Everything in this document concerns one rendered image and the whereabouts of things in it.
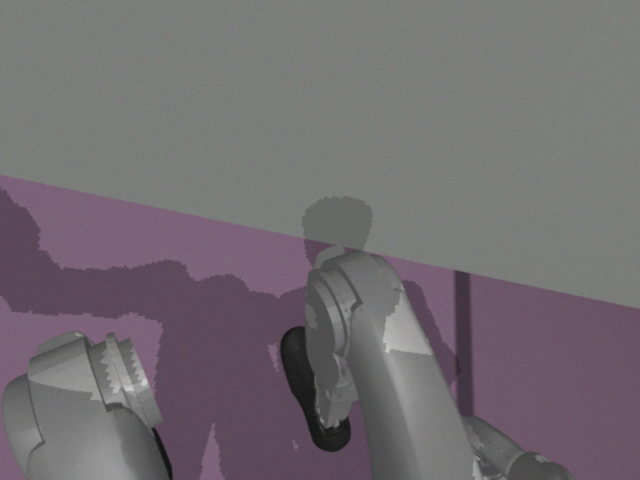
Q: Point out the right robot arm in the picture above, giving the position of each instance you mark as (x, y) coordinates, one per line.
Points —
(534, 466)

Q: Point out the right robot foot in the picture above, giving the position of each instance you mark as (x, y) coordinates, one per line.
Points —
(300, 377)

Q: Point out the left robot foot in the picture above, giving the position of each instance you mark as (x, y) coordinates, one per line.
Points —
(163, 453)

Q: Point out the right robot hand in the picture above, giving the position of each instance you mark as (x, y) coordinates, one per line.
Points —
(496, 450)

